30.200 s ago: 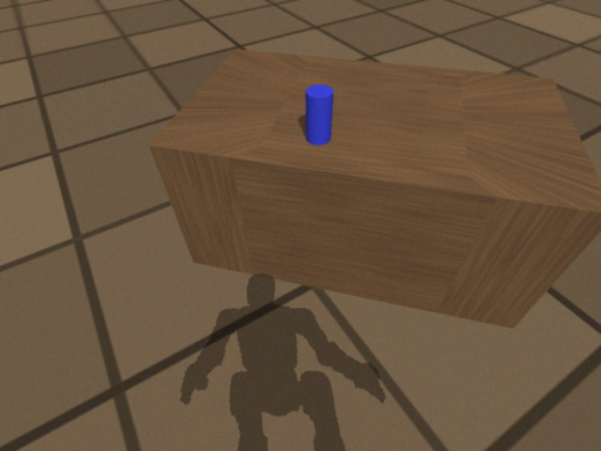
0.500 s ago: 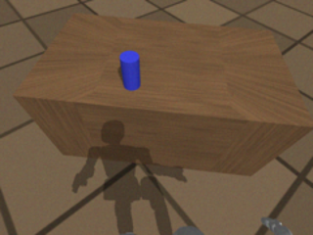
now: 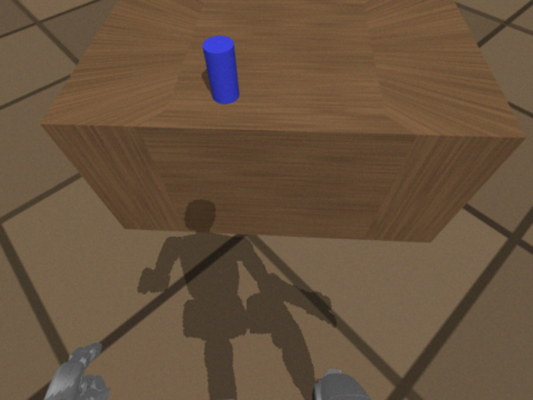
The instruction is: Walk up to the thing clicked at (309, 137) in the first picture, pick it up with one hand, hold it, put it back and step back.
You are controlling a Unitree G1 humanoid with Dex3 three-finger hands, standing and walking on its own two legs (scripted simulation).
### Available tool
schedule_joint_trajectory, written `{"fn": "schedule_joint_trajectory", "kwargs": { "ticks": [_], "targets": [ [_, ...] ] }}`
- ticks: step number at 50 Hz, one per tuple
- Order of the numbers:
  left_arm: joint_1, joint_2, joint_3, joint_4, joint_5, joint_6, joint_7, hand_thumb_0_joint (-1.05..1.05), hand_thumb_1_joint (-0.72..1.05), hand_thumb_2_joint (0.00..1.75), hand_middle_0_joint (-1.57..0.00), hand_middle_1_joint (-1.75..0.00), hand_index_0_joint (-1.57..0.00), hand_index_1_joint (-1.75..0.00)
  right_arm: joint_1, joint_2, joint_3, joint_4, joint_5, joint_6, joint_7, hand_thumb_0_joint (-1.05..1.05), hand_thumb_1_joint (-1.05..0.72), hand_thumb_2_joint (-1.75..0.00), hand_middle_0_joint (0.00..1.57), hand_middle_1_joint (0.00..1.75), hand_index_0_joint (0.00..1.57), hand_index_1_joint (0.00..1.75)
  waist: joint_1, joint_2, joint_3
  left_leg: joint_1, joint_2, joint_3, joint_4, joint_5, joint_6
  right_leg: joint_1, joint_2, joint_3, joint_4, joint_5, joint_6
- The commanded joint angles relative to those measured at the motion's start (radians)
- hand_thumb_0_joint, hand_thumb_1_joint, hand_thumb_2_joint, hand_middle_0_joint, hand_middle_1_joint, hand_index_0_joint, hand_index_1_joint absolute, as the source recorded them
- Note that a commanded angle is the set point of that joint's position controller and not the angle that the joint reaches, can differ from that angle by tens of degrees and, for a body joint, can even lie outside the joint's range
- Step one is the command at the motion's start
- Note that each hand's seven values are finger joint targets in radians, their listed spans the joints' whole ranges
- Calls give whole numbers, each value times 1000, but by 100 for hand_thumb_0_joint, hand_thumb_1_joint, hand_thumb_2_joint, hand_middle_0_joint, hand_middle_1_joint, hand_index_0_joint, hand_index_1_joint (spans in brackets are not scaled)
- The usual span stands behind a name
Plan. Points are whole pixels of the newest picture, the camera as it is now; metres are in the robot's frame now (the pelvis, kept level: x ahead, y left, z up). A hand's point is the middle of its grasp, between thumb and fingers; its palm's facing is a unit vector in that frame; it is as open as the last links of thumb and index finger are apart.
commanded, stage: step back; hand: left
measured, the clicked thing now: (222, 71) +0.89 +0.12 -0.07
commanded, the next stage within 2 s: stand in 1.88 s
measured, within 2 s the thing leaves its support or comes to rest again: neither
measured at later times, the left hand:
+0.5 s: hand out of the picture -0.08 +0.25 -0.13, palm faces -0.09 -0.91 -0.41, open 7.4 cm
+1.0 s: hand out of the picture -0.19 +0.25 -0.14, palm faces -0.02 -0.94 -0.33, open 7.4 cm
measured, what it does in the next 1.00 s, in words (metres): walks backwards: right foot, then left foot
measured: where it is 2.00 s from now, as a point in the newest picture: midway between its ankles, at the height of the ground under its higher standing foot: outside the picture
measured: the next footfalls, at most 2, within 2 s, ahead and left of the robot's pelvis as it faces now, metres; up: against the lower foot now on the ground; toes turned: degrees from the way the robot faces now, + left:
right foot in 0.38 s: -0.13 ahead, -0.12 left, +0.00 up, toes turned -4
left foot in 0.74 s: -0.18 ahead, +0.12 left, +0.00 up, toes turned -2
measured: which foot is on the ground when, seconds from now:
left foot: down 0.00-0.42, up 0.44-0.72, down 0.74-1.00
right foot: down 0.00-0.02, up 0.04-0.36, down 0.38-0.76, up 0.78-0.98, down 1.00-1.00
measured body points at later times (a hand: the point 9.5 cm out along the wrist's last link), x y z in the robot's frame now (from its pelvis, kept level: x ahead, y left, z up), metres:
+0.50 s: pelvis -0.16 -0.01 +0.01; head -0.11 -0.04 +0.46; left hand -0.07 +0.30 -0.10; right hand -0.05 -0.34 -0.11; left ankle -0.08 +0.12 -0.67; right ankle -0.17 -0.12 -0.71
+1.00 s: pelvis -0.27 -0.01 +0.01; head -0.26 +0.00 +0.46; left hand -0.19 +0.30 -0.12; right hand -0.19 -0.32 -0.10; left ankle -0.26 +0.11 -0.71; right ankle -0.29 -0.15 -0.71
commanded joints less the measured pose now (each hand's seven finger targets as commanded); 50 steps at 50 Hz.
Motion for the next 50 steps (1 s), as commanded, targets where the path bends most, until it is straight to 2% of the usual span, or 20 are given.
{"fn": "schedule_joint_trajectory", "kwargs": {
  "ticks": [1,2,3,6,12,17,19,20,21,22,26,33,36,37,38,39,40,43,47,50],
  "targets": [
    [76,129,31,-70,-23,18,9,0,90,90,-20,-30,-20,-30,7,-314,-81,-93,-38,-36,-1,0,-90,-90,20,30,20,30,47,192,-275,185,347,-415,-295,615,151,-116,166,50,274,-297,-63],
    [3,186,53,-68,-9,18,26,0,90,90,-20,-30,-20,-30,15,-384,-87,-107,-30,-36,6,0,-90,-90,20,30,20,30,-32,237,-253,-9,467,-523,-312,611,294,-33,165,167,433,-448,-45],
    [-18,211,55,-53,-6,18,26,0,90,90,-20,-30,-20,-30,-17,-347,-85,-100,-25,-42,-1,0,-90,-90,20,30,20,30,-17,196,-195,-78,469,-511,-328,536,312,-20,130,202,512,-384,-51],
    [92,194,55,-5,-24,17,7,0,90,90,-20,-30,-20,-30,-130,-219,-44,-125,-30,-42,-9,0,-90,-90,20,30,20,30,75,122,-158,-3,260,-159,-247,595,187,-95,174,196,592,-214,-53],
    [66,170,46,-12,-3,-5,-5,0,90,90,-20,-30,-20,-30,-9,-207,-49,-122,-21,-34,-5,0,-90,-90,20,30,20,30,-12,154,-220,217,266,-154,-190,625,248,-81,132,95,295,-240,11],
    [159,162,43,38,3,-11,-13,0,90,90,-20,-30,-20,-30,-67,-256,-58,-156,-18,-10,2,0,-90,-90,20,30,20,30,21,201,-328,153,280,-143,-120,514,213,153,80,1,-136,-119,-25],
    [218,181,52,78,13,-15,-15,0,90,90,-20,-30,-20,-30,-94,-237,-48,-160,-3,0,3,0,-90,-90,20,30,20,30,49,156,-335,17,226,-109,-66,394,135,291,69,5,-307,44,-66],
    [203,245,71,66,25,-15,-17,0,90,90,-20,-30,-20,-30,-92,-201,-38,-173,2,-2,4,0,-90,-90,20,30,20,30,42,7,-292,-163,144,-81,19,216,73,319,-41,207,-302,26,-114],
    [163,324,93,38,21,-11,-21,0,90,90,-20,-30,-20,-30,-119,-154,-26,-200,8,-9,-3,0,-90,-90,20,30,20,30,61,-220,-218,-327,-39,-11,173,-90,14,265,-205,411,-361,32,-219],
    [105,389,100,11,29,-10,-17,0,90,90,-20,-30,-20,-30,-130,-187,-47,-187,-3,-6,-21,0,-90,-90,20,30,20,30,104,-289,-161,-243,-25,-69,404,-246,-14,2,-372,574,-435,13,-350],
    [-24,218,63,-25,21,-19,-5,0,90,90,-20,-30,-20,-30,-23,-169,-32,-115,11,-12,-11,0,-90,-90,20,30,20,30,0,-138,-144,-211,-82,-98,531,-89,5,65,-146,168,-290,338,-225],
    [110,207,65,-23,34,-4,-3,0,90,90,-20,-30,-20,-30,-5,-142,-24,-112,-17,-50,-13,0,-90,-90,20,30,20,30,83,-222,-272,-198,8,38,19,-112,-20,413,-160,184,-205,224,-231],
    [95,207,57,-21,11,9,-17,0,90,90,-20,-30,-20,-30,101,-140,-36,-47,-24,-67,-13,0,-90,-90,20,30,20,30,44,-167,-318,55,7,60,-364,174,16,327,-133,145,-56,226,-168],
    [111,164,40,-22,9,9,-19,0,90,90,-20,-30,-20,-30,93,-180,-52,-47,-36,-71,-13,0,-90,-90,20,30,20,30,51,-68,-324,187,113,-126,-351,153,59,130,-96,125,12,114,-122],
    [126,116,26,-16,-5,7,-23,0,90,90,-20,-30,-20,-30,41,-258,-64,-59,-46,-70,-12,0,-90,-90,20,30,20,30,71,152,-281,230,310,-405,-357,153,138,-104,39,23,125,-202,-64],
    [23,182,44,-16,-2,8,-11,0,90,90,-20,-30,-20,-30,-4,-330,-66,-76,-33,-68,-7,0,-90,-90,20,30,20,30,3,170,-219,-64,450,-499,-404,-15,282,7,31,70,223,-345,-42],
    [0,222,51,-1,2,4,-17,0,90,90,-20,-30,-20,-30,-95,-315,-65,-87,-35,-76,-11,0,-90,-90,20,30,20,30,28,137,-140,-216,456,-491,-427,-67,287,94,3,125,290,-305,-51],
    [85,181,45,49,-15,-6,-39,0,90,90,-20,-30,-20,-30,-122,-194,-25,-82,-40,-89,-6,0,-90,-90,20,30,20,30,75,129,-111,-98,249,-165,-346,132,164,68,65,85,206,-160,-56],
    [30,157,33,69,-3,-34,-47,0,90,90,-20,-30,-20,-30,-49,-218,-45,-42,-44,-76,14,0,-90,-90,20,30,20,30,-3,182,-119,16,210,-170,-356,-102,140,95,75,-20,-92,-221,-46],
    [155,155,34,151,11,-71,-25,0,90,90,-20,-30,-20,-30,-71,-184,-35,-51,-28,-54,25,0,-90,-90,20,30,20,30,55,128,-178,-58,180,-74,-178,-25,110,346,80,-11,-384,-36,-70]
  ]
}}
